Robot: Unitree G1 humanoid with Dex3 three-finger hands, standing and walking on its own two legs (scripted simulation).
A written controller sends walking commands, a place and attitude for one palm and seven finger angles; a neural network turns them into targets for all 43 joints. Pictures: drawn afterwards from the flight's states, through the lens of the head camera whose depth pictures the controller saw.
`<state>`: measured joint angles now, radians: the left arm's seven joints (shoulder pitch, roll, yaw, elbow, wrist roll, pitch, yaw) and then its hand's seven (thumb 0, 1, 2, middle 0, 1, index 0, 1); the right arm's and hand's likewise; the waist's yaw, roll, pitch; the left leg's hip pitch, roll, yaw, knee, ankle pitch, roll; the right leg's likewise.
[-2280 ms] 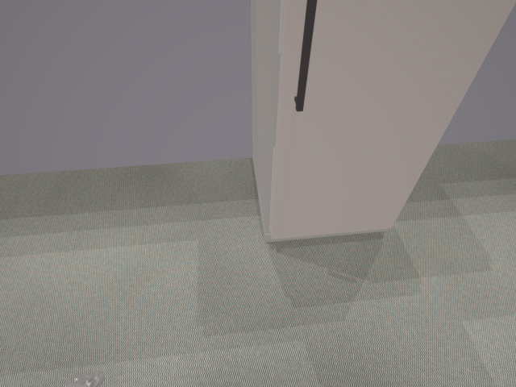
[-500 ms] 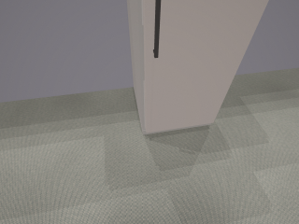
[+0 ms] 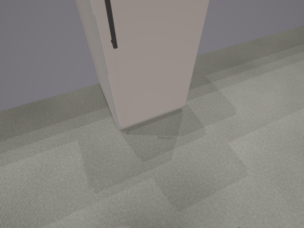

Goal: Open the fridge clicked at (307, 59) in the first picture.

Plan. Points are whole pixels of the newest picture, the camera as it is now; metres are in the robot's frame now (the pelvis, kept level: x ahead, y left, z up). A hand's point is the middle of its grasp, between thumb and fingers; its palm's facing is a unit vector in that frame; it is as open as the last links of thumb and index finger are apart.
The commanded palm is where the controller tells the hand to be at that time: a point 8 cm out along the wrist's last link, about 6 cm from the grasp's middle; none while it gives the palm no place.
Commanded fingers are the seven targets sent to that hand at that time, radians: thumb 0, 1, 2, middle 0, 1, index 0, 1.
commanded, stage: walk to a spot facing it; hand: left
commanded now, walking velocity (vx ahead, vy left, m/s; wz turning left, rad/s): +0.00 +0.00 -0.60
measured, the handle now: (106, 0) +0.82 +0.26 +0.19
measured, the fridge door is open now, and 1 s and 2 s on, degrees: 0 0 0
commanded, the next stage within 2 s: turn to face it in 1.64 s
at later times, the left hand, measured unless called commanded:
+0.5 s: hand (96, 224) +0.14 +0.18 -0.16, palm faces -0.35 -0.91 -0.23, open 7.4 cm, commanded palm none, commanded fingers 0.00 0.90 0.90 -0.20 -0.30 -0.20 -0.30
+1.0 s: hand (103, 207) +0.19 +0.18 -0.18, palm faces -0.56 -0.82 -0.16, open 7.4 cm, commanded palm none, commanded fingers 0.00 0.90 0.90 -0.20 -0.30 -0.20 -0.30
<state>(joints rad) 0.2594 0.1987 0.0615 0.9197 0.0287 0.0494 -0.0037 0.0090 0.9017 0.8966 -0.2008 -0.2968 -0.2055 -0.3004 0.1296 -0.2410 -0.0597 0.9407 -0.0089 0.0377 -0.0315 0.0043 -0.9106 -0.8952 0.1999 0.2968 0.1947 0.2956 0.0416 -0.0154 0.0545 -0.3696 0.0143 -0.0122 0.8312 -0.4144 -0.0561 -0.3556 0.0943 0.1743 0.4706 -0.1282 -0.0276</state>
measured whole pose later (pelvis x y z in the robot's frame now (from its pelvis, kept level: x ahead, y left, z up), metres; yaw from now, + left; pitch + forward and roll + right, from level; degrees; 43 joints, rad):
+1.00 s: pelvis +0.06 +0.03 +0.00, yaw -39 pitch -1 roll -2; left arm 0.32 0.24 0.09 1.00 0.03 0.05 -0.04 0.01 0.91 0.90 -0.20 -0.30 -0.20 -0.30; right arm 0.25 -0.20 -0.03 0.90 -0.03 -0.06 -0.01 0.00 -0.91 -0.89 0.20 0.30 0.20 0.30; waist 0.01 -0.04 0.01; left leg -0.27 0.09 0.17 0.60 -0.31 0.03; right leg -0.41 0.01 0.04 1.07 -0.41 0.00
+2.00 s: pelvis +0.32 -0.24 -0.01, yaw -63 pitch -2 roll -1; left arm 0.29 0.21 0.05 1.04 0.01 -0.01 0.03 0.01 0.91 0.90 -0.20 -0.30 -0.20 -0.30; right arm 0.11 -0.16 0.00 0.96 -0.03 -0.04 0.00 0.00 -0.91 -0.90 0.20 0.30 0.19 0.30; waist 0.05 -0.04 0.04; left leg -0.36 0.03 0.10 0.60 -0.21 0.06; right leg -0.22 0.00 -0.02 0.77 -0.50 0.02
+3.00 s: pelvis +0.32 -0.23 -0.01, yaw -30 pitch +1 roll +0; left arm 0.24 0.27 0.08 0.93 0.02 0.07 0.02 0.01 0.91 0.90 -0.20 -0.30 -0.20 -0.30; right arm 0.10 -0.25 -0.06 0.87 -0.02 0.01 0.01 0.00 -0.91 -0.90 0.20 0.30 0.19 0.30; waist 0.02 -0.05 0.12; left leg -0.31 0.01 0.06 0.63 -0.34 0.02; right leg -0.43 -0.15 -0.09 1.10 -0.54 0.09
